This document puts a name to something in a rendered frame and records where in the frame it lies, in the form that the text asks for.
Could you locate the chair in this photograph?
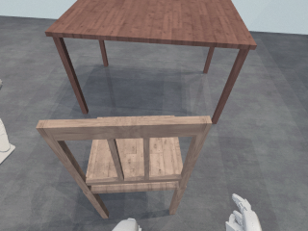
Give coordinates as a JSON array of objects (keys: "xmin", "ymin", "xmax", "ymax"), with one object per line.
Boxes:
[{"xmin": 36, "ymin": 115, "xmax": 212, "ymax": 218}]

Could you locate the left robot thigh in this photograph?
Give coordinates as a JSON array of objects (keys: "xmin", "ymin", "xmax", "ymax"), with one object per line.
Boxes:
[{"xmin": 112, "ymin": 219, "xmax": 142, "ymax": 231}]

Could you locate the robot left hand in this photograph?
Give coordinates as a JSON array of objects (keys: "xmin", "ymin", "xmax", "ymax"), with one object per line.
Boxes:
[{"xmin": 0, "ymin": 79, "xmax": 15, "ymax": 166}]

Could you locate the robot right hand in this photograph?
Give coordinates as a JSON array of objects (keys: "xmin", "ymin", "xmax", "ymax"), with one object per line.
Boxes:
[{"xmin": 225, "ymin": 193, "xmax": 262, "ymax": 231}]

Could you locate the table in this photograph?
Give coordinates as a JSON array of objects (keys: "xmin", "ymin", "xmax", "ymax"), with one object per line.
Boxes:
[{"xmin": 44, "ymin": 0, "xmax": 257, "ymax": 124}]

